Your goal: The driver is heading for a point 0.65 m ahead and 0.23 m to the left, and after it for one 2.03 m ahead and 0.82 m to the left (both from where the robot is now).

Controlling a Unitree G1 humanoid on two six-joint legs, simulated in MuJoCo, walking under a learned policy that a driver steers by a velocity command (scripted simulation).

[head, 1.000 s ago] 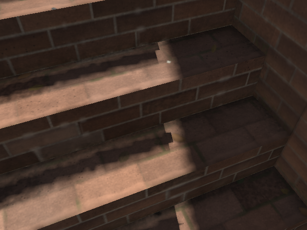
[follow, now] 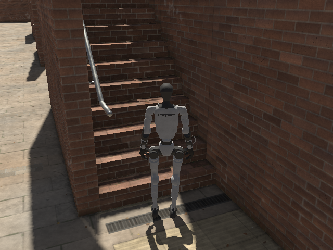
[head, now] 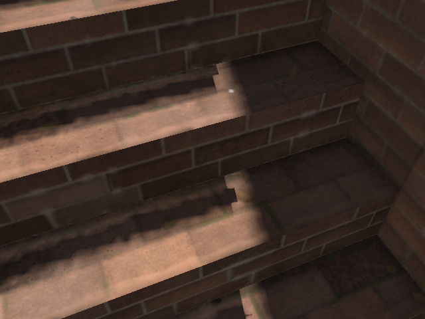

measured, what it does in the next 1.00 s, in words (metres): stands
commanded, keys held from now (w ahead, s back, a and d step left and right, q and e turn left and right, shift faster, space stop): w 1.00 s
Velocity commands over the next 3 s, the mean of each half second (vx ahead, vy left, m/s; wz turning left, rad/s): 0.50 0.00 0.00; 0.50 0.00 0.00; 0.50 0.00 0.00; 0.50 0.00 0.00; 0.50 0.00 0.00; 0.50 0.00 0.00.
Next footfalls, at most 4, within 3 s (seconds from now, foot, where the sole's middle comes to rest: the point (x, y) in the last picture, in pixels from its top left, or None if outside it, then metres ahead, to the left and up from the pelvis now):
none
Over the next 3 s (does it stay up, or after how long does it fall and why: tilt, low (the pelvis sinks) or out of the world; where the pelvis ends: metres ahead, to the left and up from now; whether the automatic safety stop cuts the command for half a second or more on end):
stays up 0.00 0.00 0.00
